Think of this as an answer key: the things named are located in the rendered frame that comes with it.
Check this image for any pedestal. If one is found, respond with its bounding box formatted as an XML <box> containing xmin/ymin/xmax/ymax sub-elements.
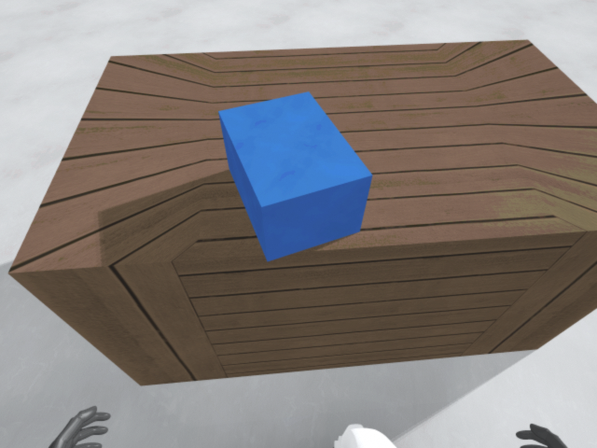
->
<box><xmin>8</xmin><ymin>40</ymin><xmax>597</xmax><ymax>386</ymax></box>

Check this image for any right robot hand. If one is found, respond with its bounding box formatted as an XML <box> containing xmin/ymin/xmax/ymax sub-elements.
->
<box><xmin>516</xmin><ymin>424</ymin><xmax>568</xmax><ymax>448</ymax></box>

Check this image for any carton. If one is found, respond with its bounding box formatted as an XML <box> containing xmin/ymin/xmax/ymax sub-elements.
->
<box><xmin>218</xmin><ymin>92</ymin><xmax>372</xmax><ymax>261</ymax></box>

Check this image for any robot right thigh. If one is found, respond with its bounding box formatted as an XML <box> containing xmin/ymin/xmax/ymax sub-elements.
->
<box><xmin>334</xmin><ymin>428</ymin><xmax>396</xmax><ymax>448</ymax></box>

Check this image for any left robot hand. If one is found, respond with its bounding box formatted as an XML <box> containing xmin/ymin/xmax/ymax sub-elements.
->
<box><xmin>49</xmin><ymin>406</ymin><xmax>111</xmax><ymax>448</ymax></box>

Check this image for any robot right shin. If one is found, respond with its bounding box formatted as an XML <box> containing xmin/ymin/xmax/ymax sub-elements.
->
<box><xmin>343</xmin><ymin>424</ymin><xmax>363</xmax><ymax>434</ymax></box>

